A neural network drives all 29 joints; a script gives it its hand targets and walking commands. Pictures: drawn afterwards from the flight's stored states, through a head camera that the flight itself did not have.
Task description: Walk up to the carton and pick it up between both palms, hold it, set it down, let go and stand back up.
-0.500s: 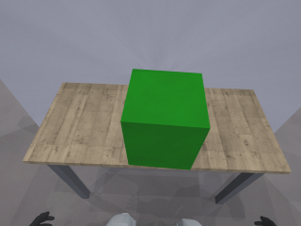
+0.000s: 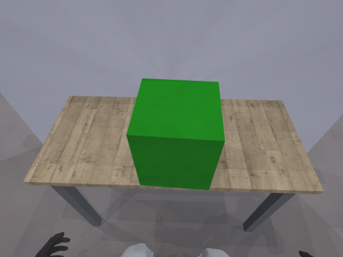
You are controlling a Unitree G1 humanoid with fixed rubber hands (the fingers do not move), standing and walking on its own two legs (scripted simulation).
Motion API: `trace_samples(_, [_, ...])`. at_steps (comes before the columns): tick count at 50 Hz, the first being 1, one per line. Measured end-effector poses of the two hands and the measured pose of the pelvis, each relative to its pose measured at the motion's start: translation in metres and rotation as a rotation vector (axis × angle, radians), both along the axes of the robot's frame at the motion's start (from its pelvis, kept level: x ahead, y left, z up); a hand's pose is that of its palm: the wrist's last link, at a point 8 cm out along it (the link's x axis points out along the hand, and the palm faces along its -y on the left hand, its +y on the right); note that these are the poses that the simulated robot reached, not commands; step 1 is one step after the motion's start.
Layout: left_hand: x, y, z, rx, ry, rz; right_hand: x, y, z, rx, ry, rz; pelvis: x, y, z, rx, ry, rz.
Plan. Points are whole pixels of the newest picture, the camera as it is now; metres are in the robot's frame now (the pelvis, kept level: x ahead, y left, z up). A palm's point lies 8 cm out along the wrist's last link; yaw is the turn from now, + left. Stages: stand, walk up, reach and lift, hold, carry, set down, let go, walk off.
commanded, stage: walk up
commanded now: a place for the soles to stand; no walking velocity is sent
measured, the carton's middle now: (176, 136) +0.42 +0.00 +0.00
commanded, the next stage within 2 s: stand in 0.38 s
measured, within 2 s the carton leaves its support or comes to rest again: neither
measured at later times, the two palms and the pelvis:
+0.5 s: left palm out of the picture +0.12 +0.30 -0.08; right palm out of the picture +0.08 -0.33 -0.09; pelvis +0.00 +0.00 +0.00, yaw +0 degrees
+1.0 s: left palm (76, 223) +0.20 +0.25 -0.07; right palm (308, 250) +0.15 -0.30 -0.06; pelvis +0.01 -0.01 +0.01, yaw -2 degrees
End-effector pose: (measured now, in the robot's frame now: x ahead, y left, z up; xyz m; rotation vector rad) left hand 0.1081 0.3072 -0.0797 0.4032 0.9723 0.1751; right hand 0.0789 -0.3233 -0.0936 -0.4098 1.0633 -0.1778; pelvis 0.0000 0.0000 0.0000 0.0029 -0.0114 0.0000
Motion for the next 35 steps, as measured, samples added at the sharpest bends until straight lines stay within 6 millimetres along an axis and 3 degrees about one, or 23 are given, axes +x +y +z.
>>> trace_samples(8, [0.013, -0.002, 0.001, -0.009, -0.026, -0.006, -0.002, -0.001, 0.001, -0.007, 0.008, -0.004, 0.000, 0.000, 0.000, 0.000, 0.000, 0.000])
trace_samples(29, [0.018, -0.006, -0.004, -0.028, -0.020, -0.005, -0.003, -0.003, 0.006, -0.021, 0.020, -0.010, 0.002, 0.001, 0.001, 0.001, 0.006, -0.002])
trace_samples(35, [0.028, -0.013, -0.018, -0.039, 0.163, 0.083, 0.021, -0.003, 0.004, 0.012, -0.103, -0.001, -0.001, 0.001, -0.004, -0.016, -0.018, -0.019])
